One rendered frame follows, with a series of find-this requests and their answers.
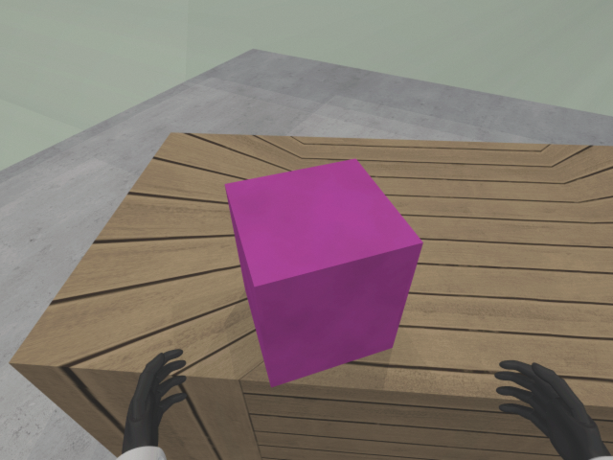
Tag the left robot hand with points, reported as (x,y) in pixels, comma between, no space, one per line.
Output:
(146,408)

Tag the carton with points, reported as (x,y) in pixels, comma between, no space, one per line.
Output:
(327,262)

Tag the right robot hand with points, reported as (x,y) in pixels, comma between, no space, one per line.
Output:
(556,410)

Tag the pedestal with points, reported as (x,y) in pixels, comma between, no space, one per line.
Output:
(516,264)

